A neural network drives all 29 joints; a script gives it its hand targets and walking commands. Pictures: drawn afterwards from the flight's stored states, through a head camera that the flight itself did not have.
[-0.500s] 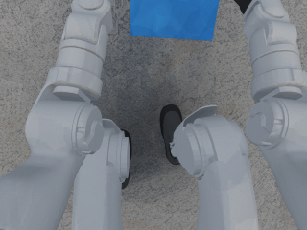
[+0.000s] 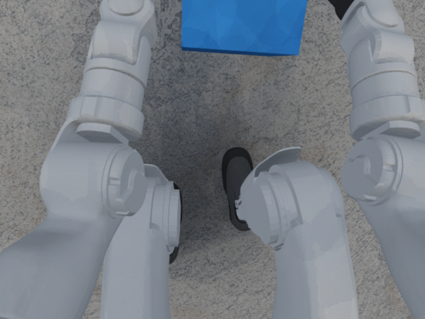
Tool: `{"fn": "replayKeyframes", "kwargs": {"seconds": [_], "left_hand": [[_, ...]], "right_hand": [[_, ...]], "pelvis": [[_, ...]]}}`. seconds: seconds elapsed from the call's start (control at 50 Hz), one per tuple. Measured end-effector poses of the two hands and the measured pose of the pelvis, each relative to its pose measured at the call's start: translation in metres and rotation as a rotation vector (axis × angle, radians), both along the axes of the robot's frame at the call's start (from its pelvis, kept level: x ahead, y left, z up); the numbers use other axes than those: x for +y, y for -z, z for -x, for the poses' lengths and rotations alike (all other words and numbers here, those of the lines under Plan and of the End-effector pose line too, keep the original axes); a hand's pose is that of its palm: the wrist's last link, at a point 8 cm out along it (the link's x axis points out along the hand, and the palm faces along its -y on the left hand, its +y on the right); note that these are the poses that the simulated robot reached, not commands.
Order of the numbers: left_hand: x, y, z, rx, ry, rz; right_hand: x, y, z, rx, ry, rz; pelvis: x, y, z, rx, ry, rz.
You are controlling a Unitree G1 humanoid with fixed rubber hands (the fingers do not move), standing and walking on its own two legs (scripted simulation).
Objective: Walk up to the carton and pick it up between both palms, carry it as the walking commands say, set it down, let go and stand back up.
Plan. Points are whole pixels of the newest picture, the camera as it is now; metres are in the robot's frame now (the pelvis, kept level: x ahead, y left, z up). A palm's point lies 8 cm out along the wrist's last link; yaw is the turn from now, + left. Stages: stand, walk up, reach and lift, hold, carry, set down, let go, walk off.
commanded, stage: set down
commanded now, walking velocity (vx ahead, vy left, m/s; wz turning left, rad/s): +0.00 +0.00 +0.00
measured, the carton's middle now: out of the picture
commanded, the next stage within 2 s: none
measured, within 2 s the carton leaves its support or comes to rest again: rests again in 0.62 s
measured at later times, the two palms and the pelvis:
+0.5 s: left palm out of the picture +0.56 +0.04 -0.18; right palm out of the picture +0.52 -0.25 -0.17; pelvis +0.00 +0.00 +0.00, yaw +0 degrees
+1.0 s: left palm (115, 2) +0.54 +0.07 -0.20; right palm (347, 29) +0.47 -0.26 -0.20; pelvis -0.01 -0.01 +0.00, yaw +0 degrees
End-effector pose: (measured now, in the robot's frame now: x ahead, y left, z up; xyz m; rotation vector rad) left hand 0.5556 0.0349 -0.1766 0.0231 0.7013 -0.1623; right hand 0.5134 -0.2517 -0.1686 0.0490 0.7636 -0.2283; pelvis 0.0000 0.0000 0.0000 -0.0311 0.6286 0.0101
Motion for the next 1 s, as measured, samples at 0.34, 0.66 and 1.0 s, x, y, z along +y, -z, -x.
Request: {"fn": "replayKeyframes", "kwargs": {"seconds": [0.34, 0.66, 1.0], "left_hand": [[0.001, 0.003, -0.002, -0.003, 0.016, 0.005], [0.003, 0.004, -0.002, -0.015, 0.039, -0.012], [0.037, 0.02, 0.02, 0.037, 0.015, -0.116]], "right_hand": [[0.0, 0.002, -0.002, 0.0, -0.004, 0.001], [0.001, 0.005, -0.002, -0.005, -0.001, 0.007], [-0.007, 0.027, 0.039, 0.076, 0.054, 0.051]], "pelvis": [[0.0, 0.002, -0.001, -0.006, 0.002, 0.0], [-0.002, 0.004, 0.0, -0.016, 0.003, -0.004], [-0.006, 0.004, 0.015, -0.067, 0.004, -0.01]]}}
